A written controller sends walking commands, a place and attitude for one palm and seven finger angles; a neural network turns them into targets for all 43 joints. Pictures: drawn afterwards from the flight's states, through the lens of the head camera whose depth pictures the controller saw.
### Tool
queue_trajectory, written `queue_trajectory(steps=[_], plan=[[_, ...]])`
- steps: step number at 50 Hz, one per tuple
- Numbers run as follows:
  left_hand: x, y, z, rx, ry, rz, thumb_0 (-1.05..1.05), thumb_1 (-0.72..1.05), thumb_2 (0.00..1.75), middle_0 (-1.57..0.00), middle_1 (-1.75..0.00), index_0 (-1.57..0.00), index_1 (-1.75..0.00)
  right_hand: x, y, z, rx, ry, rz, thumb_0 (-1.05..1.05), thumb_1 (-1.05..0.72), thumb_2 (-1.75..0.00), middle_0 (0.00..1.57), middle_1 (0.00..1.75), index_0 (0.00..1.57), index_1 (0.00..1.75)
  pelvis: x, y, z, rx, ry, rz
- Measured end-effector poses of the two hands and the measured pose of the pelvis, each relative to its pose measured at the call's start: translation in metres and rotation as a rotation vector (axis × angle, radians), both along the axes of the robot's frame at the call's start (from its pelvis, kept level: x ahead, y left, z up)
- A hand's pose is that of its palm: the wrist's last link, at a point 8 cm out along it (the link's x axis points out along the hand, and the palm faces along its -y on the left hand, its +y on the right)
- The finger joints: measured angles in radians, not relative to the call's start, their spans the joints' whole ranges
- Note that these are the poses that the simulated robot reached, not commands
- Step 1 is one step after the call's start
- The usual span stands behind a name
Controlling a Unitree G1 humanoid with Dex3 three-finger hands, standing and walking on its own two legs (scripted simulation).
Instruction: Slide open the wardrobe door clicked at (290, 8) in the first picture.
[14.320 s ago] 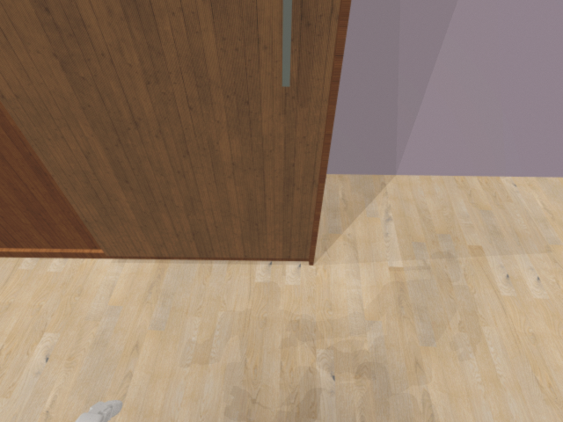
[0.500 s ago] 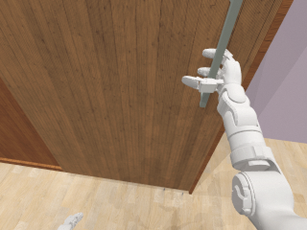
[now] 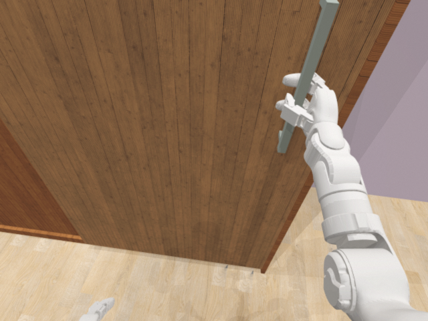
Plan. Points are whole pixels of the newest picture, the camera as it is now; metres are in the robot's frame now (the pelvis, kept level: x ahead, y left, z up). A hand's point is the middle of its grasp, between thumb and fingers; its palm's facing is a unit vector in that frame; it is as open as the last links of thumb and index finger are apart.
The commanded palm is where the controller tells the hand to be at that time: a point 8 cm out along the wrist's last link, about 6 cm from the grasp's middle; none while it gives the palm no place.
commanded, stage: grip the handle and tug to test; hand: right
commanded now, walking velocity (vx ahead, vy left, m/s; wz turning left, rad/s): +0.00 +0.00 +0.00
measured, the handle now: (299, 87) +0.49 -0.11 +0.23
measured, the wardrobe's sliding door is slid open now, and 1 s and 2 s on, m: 0.00 0.00 0.01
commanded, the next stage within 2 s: tug the door sideways, standing still in 0.60 s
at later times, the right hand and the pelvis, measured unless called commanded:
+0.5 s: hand (285, 110) +0.44 -0.08 +0.21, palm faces +0.05 +1.00 +0.00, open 5.5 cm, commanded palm +0.39 -0.12 +0.21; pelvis +0.01 +0.00 +0.00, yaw +0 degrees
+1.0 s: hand (285, 109) +0.44 -0.08 +0.21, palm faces +0.07 +1.00 -0.01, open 5.3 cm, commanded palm +0.42 -0.10 +0.21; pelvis +0.03 +0.01 +0.00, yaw -3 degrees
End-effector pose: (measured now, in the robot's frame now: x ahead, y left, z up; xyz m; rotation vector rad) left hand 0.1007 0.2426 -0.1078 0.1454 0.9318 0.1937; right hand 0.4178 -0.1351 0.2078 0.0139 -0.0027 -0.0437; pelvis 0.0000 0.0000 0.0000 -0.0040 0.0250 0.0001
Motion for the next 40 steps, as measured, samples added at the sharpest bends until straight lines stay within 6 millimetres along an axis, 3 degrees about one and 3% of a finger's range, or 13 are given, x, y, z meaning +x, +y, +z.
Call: queue_trajectory(steps=[24, 40], plan=[[0.023, -0.001, 0.001, -0.033, -0.033, -0.023, 0.02, 0.9, 0.9, -0.2, -0.3, -0.2, -0.3, -0.002, 0.002, -0.001, -0.018, -0.023, -0.004, 0.01, -0.8, -0.82, 0.35, 1.4, 0.32, 1.4, 0.012, 0.005, 0.0, -0.008, 0.002, 0.003], [0.086, -0.002, 0.015, -0.016, -0.102, -0.07, 0.02, 0.9, 0.9, -0.2, -0.3, -0.2, -0.3, -0.005, -0.001, -0.001, -0.012, -0.015, 0.022, 0.01, -0.79, -0.81, 0.33, 1.4, 0.32, 1.38, 0.037, 0.007, 0.0, -0.014, 0.001, -0.005]])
